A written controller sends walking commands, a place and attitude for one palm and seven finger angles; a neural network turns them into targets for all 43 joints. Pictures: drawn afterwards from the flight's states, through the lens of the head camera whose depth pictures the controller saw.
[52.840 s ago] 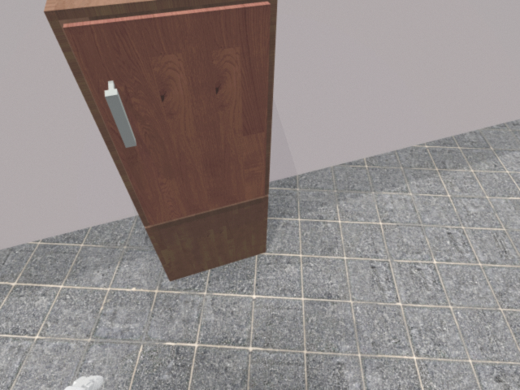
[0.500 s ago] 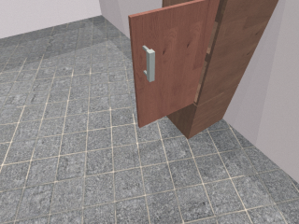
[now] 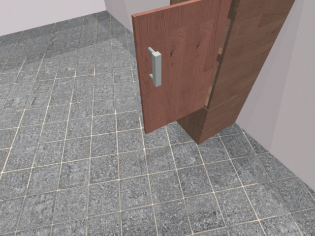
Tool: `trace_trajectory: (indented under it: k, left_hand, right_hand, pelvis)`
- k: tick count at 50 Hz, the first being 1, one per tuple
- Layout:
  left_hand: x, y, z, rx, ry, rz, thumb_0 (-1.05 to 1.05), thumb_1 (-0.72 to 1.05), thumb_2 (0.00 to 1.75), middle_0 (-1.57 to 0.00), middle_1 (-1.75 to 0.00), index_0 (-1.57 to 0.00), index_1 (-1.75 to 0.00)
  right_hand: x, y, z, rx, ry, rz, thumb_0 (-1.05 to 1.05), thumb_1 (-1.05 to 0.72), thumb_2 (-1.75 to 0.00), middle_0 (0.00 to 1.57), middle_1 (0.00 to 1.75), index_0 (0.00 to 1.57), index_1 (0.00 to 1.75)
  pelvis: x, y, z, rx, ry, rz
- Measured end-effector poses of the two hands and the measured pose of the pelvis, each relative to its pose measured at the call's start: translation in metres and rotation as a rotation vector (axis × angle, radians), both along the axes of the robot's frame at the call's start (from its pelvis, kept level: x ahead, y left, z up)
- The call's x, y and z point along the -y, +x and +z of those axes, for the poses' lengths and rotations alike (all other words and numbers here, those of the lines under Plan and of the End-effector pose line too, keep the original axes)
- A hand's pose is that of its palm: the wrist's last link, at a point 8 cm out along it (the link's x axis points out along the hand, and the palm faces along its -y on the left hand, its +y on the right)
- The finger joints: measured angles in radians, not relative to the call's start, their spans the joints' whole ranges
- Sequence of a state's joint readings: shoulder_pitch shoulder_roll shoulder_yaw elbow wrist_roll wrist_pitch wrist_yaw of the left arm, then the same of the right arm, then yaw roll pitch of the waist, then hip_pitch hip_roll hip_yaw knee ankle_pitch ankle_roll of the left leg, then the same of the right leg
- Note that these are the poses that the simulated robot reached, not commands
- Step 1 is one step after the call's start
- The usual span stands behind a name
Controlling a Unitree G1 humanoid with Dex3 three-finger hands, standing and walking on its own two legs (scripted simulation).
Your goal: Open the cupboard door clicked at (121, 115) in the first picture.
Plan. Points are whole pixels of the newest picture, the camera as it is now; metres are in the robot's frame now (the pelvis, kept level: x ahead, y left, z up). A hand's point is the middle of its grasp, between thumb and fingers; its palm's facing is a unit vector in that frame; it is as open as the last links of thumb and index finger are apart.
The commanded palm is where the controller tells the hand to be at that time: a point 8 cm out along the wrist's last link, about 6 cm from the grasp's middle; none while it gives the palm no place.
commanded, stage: look to check the result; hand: left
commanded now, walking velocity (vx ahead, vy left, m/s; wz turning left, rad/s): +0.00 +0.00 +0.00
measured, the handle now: (153, 67) +0.63 +0.05 +0.07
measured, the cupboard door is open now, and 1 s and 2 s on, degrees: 88 88 88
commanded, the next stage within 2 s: stand and wait in 0.28 s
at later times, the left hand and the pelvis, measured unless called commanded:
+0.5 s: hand out of the picture +0.10 +0.24 -0.16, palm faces -0.04 -0.94 -0.33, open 7.4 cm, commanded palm none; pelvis +0.02 +0.00 +0.00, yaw -1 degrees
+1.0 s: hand out of the picture +0.10 +0.24 -0.16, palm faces -0.03 -0.94 -0.33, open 7.4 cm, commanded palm none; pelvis +0.03 +0.00 +0.00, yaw +0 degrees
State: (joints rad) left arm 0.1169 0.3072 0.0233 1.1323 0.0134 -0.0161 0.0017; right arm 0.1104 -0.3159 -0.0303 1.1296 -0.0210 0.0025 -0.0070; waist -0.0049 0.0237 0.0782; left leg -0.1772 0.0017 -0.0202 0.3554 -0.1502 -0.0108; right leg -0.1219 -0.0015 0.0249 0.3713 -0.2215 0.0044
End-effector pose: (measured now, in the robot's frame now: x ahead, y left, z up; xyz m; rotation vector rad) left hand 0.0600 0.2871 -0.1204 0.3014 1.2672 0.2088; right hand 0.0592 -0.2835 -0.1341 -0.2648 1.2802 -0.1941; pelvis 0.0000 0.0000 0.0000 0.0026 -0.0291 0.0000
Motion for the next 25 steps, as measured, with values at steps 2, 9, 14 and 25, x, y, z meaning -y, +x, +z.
trace_trajectory:
  k: [2, 9, 14, 25]
  left_hand:
    - [-0.001, 0.004, 0.001, 0.005, 0.004, -0.006, 0.00, 0.91, 0.90, -0.20, -0.29, -0.20, -0.30]
    - [-0.001, 0.020, 0.004, 0.027, 0.007, -0.024, 0.00, 0.91, 0.90, -0.20, -0.30, -0.20, -0.30]
    - [0.002, 0.029, 0.004, 0.038, 0.001, -0.035, 0.00, 0.90, 0.90, -0.20, -0.30, -0.20, -0.30]
    - [0.006, 0.037, 0.001, 0.031, -0.011, -0.040, 0.00, 0.90, 0.90, -0.20, -0.30, -0.20, -0.30]
  right_hand:
    - [0.003, 0.004, 0.001, 0.006, -0.005, 0.003, 0.00, -0.91, -0.90, 0.20, 0.30, 0.20, 0.30]
    - [0.008, 0.018, 0.005, 0.029, -0.013, 0.012, 0.00, -0.91, -0.90, 0.20, 0.30, 0.21, 0.30]
    - [0.008, 0.026, 0.007, 0.038, -0.013, 0.016, 0.00, -0.91, -0.90, 0.21, 0.30, 0.21, 0.30]
    - [0.007, 0.031, 0.008, 0.033, -0.015, 0.013, 0.00, -0.91, -0.90, 0.21, 0.30, 0.21, 0.30]
  pelvis:
    - [0.000, 0.002, 0.000, 0.000, 0.000, -0.001]
    - [0.002, 0.006, 0.001, -0.001, 0.001, -0.004]
    - [0.003, 0.010, 0.002, -0.004, 0.001, -0.005]
    - [0.003, 0.018, 0.002, -0.008, 0.001, -0.009]
